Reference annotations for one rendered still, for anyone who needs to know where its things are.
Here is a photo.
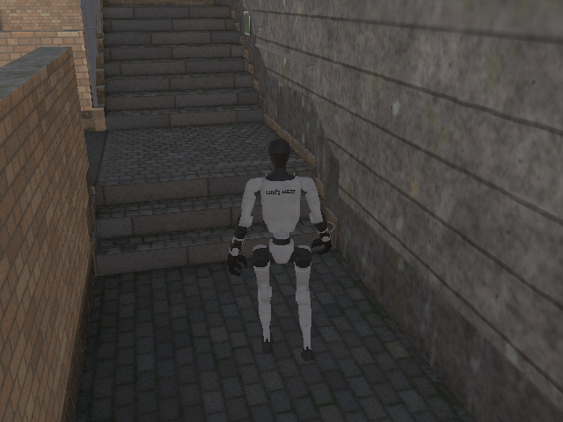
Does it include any robot left hand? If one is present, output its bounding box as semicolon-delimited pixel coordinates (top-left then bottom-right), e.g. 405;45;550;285
227;253;247;276

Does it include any left robot thigh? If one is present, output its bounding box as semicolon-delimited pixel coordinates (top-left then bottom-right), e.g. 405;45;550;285
252;244;272;302

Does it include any right robot upper arm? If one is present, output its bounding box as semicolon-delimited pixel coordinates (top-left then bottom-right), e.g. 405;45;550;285
298;177;323;224

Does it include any robot right hand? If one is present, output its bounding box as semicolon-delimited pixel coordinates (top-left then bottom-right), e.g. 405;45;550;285
311;238;332;255

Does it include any robot left forearm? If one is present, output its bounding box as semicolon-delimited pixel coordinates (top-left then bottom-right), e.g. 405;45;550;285
229;214;247;256

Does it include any robot right forearm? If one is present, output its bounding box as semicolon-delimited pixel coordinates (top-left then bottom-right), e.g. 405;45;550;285
314;210;331;242

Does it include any robot right shin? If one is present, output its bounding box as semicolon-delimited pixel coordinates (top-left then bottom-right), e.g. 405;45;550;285
298;290;311;350

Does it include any left robot upper arm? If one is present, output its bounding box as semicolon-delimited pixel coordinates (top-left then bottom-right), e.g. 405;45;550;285
238;178;262;228

